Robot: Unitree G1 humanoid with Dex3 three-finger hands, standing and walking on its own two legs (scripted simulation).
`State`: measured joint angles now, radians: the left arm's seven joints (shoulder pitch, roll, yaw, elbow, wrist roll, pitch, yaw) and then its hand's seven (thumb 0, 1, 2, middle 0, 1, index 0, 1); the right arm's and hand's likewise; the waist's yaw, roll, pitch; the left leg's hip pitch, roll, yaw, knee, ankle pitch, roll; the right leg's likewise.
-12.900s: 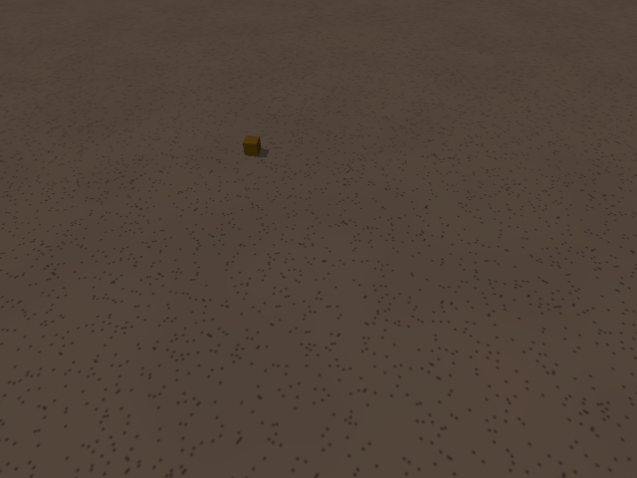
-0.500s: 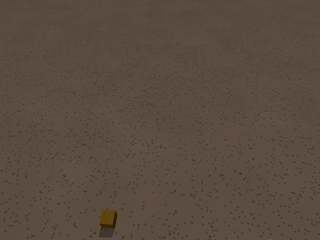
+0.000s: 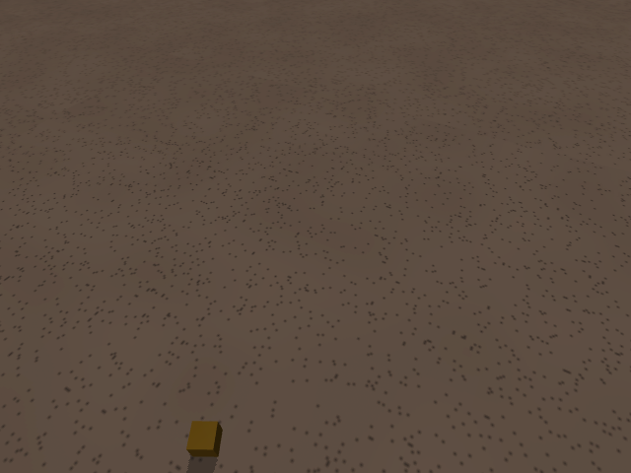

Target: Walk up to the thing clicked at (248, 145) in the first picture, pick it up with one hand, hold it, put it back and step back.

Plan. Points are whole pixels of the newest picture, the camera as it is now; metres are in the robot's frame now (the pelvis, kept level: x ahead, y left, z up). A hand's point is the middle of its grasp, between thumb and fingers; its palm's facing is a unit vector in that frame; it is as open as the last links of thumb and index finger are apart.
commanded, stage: stand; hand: left
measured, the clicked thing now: (205, 439) +0.40 +0.33 -0.74
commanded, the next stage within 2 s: none
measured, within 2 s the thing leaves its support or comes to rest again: neither
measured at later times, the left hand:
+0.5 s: hand out of the picture +0.10 +0.25 -0.15, palm faces -0.01 -0.94 -0.33, open 7.4 cm
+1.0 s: hand out of the picture +0.07 +0.26 -0.16, palm faces -0.02 -0.94 -0.34, open 7.4 cm
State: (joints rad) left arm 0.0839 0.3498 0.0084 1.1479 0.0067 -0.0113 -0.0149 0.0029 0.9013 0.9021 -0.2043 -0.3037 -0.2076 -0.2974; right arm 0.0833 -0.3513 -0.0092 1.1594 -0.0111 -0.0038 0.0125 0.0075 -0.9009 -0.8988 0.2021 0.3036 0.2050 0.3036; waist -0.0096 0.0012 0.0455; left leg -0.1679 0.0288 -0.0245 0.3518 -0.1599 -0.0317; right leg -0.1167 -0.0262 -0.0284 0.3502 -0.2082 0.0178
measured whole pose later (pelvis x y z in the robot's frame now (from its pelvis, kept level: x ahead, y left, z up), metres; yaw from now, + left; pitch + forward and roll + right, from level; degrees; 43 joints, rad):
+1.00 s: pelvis +0.00 +0.00 +0.00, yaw -1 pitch -2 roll +0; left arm 0.12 0.35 0.01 1.14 0.01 0.00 -0.01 0.00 0.90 0.90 -0.20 -0.30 -0.21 -0.30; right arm 0.10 -0.35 0.00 1.16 -0.01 -0.01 0.01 0.01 -0.90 -0.90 0.20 0.30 0.21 0.30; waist 0.00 0.00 0.05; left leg -0.14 0.03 -0.01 0.33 -0.16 -0.03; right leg -0.09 -0.03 -0.02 0.32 -0.20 0.02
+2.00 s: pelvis +0.01 +0.01 +0.00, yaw -1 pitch -2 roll +0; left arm 0.13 0.36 0.01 1.13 0.01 0.00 -0.01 0.00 0.90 0.90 -0.20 -0.30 -0.21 -0.30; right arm 0.10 -0.35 0.00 1.14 -0.01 -0.01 0.01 0.01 -0.90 -0.90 0.20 0.30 0.21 0.30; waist 0.00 0.00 0.05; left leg -0.13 0.02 -0.01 0.33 -0.17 -0.02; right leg -0.07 -0.03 -0.02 0.31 -0.20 0.03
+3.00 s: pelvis -0.06 +0.08 -0.03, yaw -1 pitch -4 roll +1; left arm 0.21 0.36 0.06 0.88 0.03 0.02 -0.03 0.00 0.90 0.90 -0.20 -0.30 -0.21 -0.30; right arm 0.20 -0.44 -0.06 0.88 0.00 0.02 -0.03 0.01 -0.90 -0.90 0.20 0.30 0.21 0.30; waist 0.01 0.02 0.13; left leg -0.41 -0.01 -0.10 0.98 -0.54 0.01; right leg -0.28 0.02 0.01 0.73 -0.39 -0.03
